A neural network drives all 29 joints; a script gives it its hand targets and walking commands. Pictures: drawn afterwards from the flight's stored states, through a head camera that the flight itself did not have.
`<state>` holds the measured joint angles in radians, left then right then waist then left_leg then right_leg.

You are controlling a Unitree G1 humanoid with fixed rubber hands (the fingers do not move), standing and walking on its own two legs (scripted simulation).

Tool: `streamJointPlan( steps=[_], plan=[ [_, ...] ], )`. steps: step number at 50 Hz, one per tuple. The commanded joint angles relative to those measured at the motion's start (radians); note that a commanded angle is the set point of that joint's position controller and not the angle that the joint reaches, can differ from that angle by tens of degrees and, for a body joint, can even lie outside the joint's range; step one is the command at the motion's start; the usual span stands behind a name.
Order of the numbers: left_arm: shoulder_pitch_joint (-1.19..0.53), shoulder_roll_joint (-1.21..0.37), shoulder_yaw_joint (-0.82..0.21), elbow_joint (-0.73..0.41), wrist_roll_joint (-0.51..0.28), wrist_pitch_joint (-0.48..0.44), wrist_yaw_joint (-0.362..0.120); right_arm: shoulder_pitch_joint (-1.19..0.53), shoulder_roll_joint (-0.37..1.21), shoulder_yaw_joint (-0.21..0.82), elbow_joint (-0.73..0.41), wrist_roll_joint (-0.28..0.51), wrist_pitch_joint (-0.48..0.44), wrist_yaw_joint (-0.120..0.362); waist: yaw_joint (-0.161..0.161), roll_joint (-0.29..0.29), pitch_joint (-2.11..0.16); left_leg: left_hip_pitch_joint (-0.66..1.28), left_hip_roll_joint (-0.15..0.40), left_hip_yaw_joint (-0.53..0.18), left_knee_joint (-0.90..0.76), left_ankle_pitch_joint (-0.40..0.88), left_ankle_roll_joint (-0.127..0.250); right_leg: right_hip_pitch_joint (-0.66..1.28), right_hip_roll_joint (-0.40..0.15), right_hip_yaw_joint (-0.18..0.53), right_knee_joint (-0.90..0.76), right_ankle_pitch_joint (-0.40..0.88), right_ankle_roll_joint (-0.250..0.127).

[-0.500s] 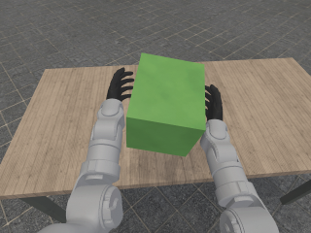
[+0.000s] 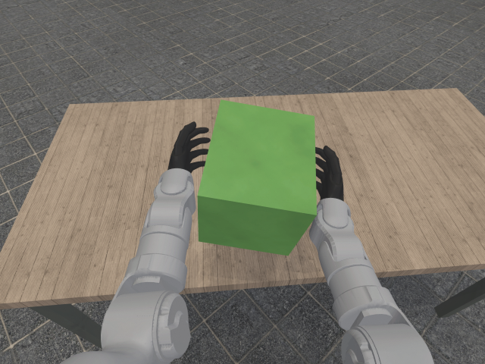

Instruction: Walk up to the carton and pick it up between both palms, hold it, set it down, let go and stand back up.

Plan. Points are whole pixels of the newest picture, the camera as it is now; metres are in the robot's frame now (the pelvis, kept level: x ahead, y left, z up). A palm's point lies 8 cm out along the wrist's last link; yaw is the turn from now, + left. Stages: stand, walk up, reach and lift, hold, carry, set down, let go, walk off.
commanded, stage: set down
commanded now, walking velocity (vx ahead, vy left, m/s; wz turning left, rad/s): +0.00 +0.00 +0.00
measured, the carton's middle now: (255, 179) +0.40 -0.02 +0.08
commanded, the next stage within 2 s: none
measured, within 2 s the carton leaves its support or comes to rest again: neither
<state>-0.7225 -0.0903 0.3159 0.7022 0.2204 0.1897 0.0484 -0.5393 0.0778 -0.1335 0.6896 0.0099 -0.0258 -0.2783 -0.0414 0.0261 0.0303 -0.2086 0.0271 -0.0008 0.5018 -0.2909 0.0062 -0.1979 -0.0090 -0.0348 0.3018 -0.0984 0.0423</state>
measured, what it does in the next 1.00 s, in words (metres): stands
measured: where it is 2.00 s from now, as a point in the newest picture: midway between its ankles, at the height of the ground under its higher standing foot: outside the picture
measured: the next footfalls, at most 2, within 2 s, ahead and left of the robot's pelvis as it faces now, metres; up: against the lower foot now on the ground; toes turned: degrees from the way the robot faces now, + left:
none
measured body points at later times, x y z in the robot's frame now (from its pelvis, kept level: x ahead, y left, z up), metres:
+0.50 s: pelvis +0.02 +0.01 +0.00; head +0.05 +0.02 +0.45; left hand +0.44 +0.11 +0.08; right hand +0.39 -0.15 +0.05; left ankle -0.01 +0.10 -0.74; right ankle +0.04 -0.15 -0.74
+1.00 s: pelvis +0.03 +0.01 +0.00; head +0.07 +0.02 +0.45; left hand +0.44 +0.10 +0.03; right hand +0.37 -0.14 +0.01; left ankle -0.01 +0.10 -0.74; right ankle +0.04 -0.15 -0.74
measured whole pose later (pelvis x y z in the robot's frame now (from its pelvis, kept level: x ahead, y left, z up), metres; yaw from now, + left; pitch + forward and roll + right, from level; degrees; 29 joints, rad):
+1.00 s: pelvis +0.03 +0.01 +0.00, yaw +0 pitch +3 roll -3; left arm -0.76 -0.02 0.32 1.17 0.22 -0.21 0.04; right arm -0.55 0.14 -0.31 1.08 -0.16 -0.41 -0.30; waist -0.07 0.02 0.03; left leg -0.22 0.03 0.00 0.50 -0.33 0.01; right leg -0.21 -0.01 -0.03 0.30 -0.13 0.05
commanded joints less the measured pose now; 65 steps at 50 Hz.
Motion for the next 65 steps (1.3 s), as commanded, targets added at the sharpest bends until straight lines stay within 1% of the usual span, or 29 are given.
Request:
streamJointPlan(
  steps=[1,4,6,7,8,9,12,13,15,16,18,20,21,24,26,28,30,33,36,38,40,41,42,45,48,50,57,59,65],
  plan=[
    [-0.713,-0.669,-0.471,-0.052,-0.035,-0.137,-0.190,-0.913,0.715,0.307,-0.290,-0.153,-0.140,0.132,-0.091,-0.036,-0.703,0.054,-0.056,0.011,-0.153,0.283,-0.039,0.445,0.034,-0.031,0.010,0.315,0.007],
    [-0.649,-0.649,-0.447,0.022,-0.009,-0.141,-0.193,-0.861,0.706,0.290,-0.233,-0.160,-0.145,0.127,-0.089,-0.050,-0.637,0.060,-0.053,0.007,-0.157,0.306,-0.038,0.432,0.037,-0.033,-0.002,0.342,0.010],
    [-0.611,-0.630,-0.419,0.056,0.006,-0.139,-0.207,-0.840,0.704,0.294,-0.218,-0.159,-0.144,0.125,-0.073,-0.067,-0.609,0.053,-0.051,0.017,-0.160,0.285,-0.028,0.450,0.030,-0.025,0.001,0.351,0.010],
    [-0.616,-0.621,-0.413,0.061,0.009,-0.143,-0.208,-0.823,0.715,0.277,-0.200,-0.167,-0.147,0.124,-0.084,-0.083,-0.598,0.030,-0.053,0.016,-0.163,0.269,-0.025,0.451,0.030,-0.021,0.005,0.359,0.016],
    [-0.617,-0.619,-0.412,0.051,0.011,-0.151,-0.212,-0.819,0.734,0.291,-0.216,-0.168,-0.147,0.123,-0.071,-0.082,-0.611,0.026,-0.056,0.018,-0.159,0.284,-0.023,0.472,0.026,-0.018,0.014,0.393,0.020],
    [-0.612,-0.620,-0.416,0.055,0.005,-0.157,-0.211,-0.799,0.736,0.286,-0.200,-0.164,-0.154,0.120,-0.088,-0.079,-0.609,0.025,-0.052,0.019,-0.160,0.304,-0.030,0.477,0.027,-0.018,0.016,0.423,0.017],
    [-0.623,-0.635,-0.437,0.037,-0.006,-0.187,-0.207,-0.810,0.745,0.301,-0.213,-0.163,-0.183,0.115,-0.089,-0.048,-0.669,0.029,-0.050,0.012,-0.137,0.404,-0.051,0.485,0.029,-0.021,0.033,0.512,0.016],
    [-0.635,-0.652,-0.451,0.030,-0.009,-0.200,-0.203,-0.798,0.753,0.297,-0.200,-0.173,-0.194,0.112,-0.108,-0.043,-0.686,0.038,-0.047,0.005,-0.125,0.442,-0.060,0.474,0.039,-0.023,0.031,0.516,0.011],
    [-0.638,-0.664,-0.456,0.053,-0.010,-0.217,-0.199,-0.820,0.754,0.305,-0.225,-0.177,-0.214,0.109,-0.110,-0.037,-0.716,0.054,-0.042,0.001,-0.106,0.486,-0.068,0.457,0.041,-0.029,0.028,0.532,0.011],
    [-0.618,-0.666,-0.451,0.061,-0.005,-0.222,-0.195,-0.822,0.760,0.319,-0.216,-0.165,-0.224,0.109,-0.096,-0.022,-0.721,0.050,-0.041,0.004,-0.098,0.509,-0.073,0.460,0.040,-0.023,0.034,0.553,0.004],
    [-0.629,-0.675,-0.466,0.068,-0.009,-0.245,-0.190,-0.804,0.767,0.309,-0.187,-0.178,-0.242,0.104,-0.112,-0.020,-0.730,0.060,-0.035,-0.004,-0.084,0.553,-0.077,0.441,0.046,-0.026,0.031,0.570,-0.001],
    [-0.614,-0.667,-0.458,0.085,0.005,-0.260,-0.186,-0.784,0.763,0.311,-0.165,-0.183,-0.259,0.101,-0.104,-0.006,-0.730,0.065,-0.031,0.000,-0.069,0.586,-0.085,0.430,0.048,-0.030,0.038,0.582,-0.005],
    [-0.625,-0.656,-0.456,0.109,0.003,-0.262,-0.187,-0.767,0.763,0.290,-0.128,-0.199,-0.259,0.094,-0.121,-0.020,-0.711,0.065,-0.030,-0.005,-0.072,0.579,-0.082,0.429,0.047,-0.028,0.027,0.586,-0.004],
    [-0.588,-0.626,-0.408,0.178,0.034,-0.265,-0.203,-0.766,0.759,0.272,-0.102,-0.209,-0.267,0.091,-0.101,-0.034,-0.650,0.016,-0.034,0.010,-0.091,0.469,-0.065,0.433,0.036,-0.024,0.028,0.542,-0.005],
    [-0.576,-0.598,-0.386,0.210,0.048,-0.267,-0.215,-0.734,0.741,0.246,-0.065,-0.229,-0.265,0.089,-0.107,-0.049,-0.599,-0.015,-0.036,0.015,-0.109,0.420,-0.058,0.436,0.028,-0.019,0.029,0.541,0.000],
    [-0.588,-0.594,-0.376,0.209,0.050,-0.284,-0.215,-0.746,0.766,0.245,-0.065,-0.232,-0.288,0.086,-0.092,-0.046,-0.618,-0.030,-0.037,0.020,-0.102,0.418,-0.057,0.439,0.029,-0.017,0.040,0.548,0.003],
    [-0.649,-0.601,-0.397,0.211,0.031,-0.317,-0.209,-0.783,0.773,0.239,-0.089,-0.251,-0.313,0.085,-0.109,-0.041,-0.669,-0.061,-0.033,0.015,-0.094,0.424,-0.066,0.429,0.031,-0.022,0.048,0.541,0.001],
    [-0.673,-0.589,-0.389,0.238,0.028,-0.355,-0.201,-0.818,0.777,0.233,-0.076,-0.261,-0.348,0.083,-0.101,-0.032,-0.696,-0.081,-0.029,0.015,-0.078,0.411,-0.065,0.405,0.024,-0.015,0.061,0.541,-0.002],
    [-0.699,-0.576,-0.374,0.285,0.032,-0.394,-0.194,-0.803,0.775,0.201,-0.002,-0.293,-0.373,0.088,-0.110,-0.017,-0.679,-0.109,-0.025,0.015,-0.081,0.378,-0.066,0.371,0.024,-0.021,0.062,0.501,-0.009],
    [-0.686,-0.549,-0.353,0.341,0.040,-0.408,-0.202,-0.798,0.770,0.183,0.028,-0.312,-0.388,0.085,-0.109,-0.054,-0.631,-0.139,-0.025,0.018,-0.089,0.322,-0.053,0.360,0.016,-0.023,0.060,0.470,-0.006],
    [-0.689,-0.528,-0.319,0.378,0.057,-0.420,-0.208,-0.773,0.766,0.143,0.084,-0.333,-0.395,0.085,-0.109,-0.052,-0.588,-0.171,-0.025,0.028,-0.104,0.268,-0.047,0.351,0.011,-0.021,0.062,0.436,-0.007],
    [-0.715,-0.513,-0.314,0.385,0.060,-0.429,-0.211,-0.764,0.768,0.124,0.121,-0.346,-0.400,0.083,-0.114,-0.053,-0.594,-0.167,-0.022,0.029,-0.104,0.263,-0.047,0.345,0.011,-0.020,0.064,0.432,-0.004],
    [-0.701,-0.508,-0.299,0.402,0.059,-0.440,-0.210,-0.776,0.769,0.115,0.121,-0.350,-0.414,0.087,-0.101,-0.065,-0.613,-0.192,-0.022,0.031,-0.097,0.273,-0.050,0.348,0.014,-0.021,0.069,0.435,-0.007],
    [-0.705,-0.513,-0.297,0.418,0.065,-0.476,-0.204,-0.778,0.766,0.085,0.172,-0.374,-0.456,0.087,-0.099,-0.039,-0.624,-0.208,-0.018,0.034,-0.079,0.312,-0.062,0.332,0.019,-0.026,0.079,0.445,-0.013],
    [-0.704,-0.490,-0.261,0.468,0.072,-0.494,-0.203,-0.767,0.754,0.041,0.232,-0.391,-0.476,0.085,-0.102,-0.044,-0.587,-0.216,-0.012,0.033,-0.078,0.279,-0.058,0.290,0.023,-0.033,0.074,0.385,-0.015],
    [-0.696,-0.483,-0.234,0.490,0.089,-0.512,-0.203,-0.768,0.761,0.032,0.249,-0.413,-0.498,0.090,-0.084,-0.042,-0.589,-0.246,-0.013,0.045,-0.071,0.279,-0.056,0.300,0.020,-0.033,0.084,0.395,-0.016],
    [-0.657,-0.469,-0.231,0.524,0.089,-0.599,-0.190,-0.732,0.778,0.003,0.291,-0.449,-0.582,0.091,-0.076,-0.040,-0.719,-0.275,-0.012,0.048,-0.025,0.417,-0.076,0.304,0.028,-0.028,0.115,0.533,-0.017],
    [-0.662,-0.474,-0.253,0.504,0.070,-0.631,-0.186,-0.719,0.780,0.018,0.305,-0.454,-0.611,0.090,-0.088,-0.030,-0.784,-0.269,-0.012,0.042,0.001,0.499,-0.090,0.310,0.028,-0.034,0.135,0.610,-0.017],
    [-0.614,-0.463,-0.243,0.525,0.099,-0.682,-0.179,-0.656,0.795,0.020,0.367,-0.478,-0.663,0.096,-0.073,-0.003,-0.875,-0.257,-0.003,0.034,0.056,0.669,-0.101,0.288,0.033,-0.028,0.153,0.730,-0.019]
  ],
)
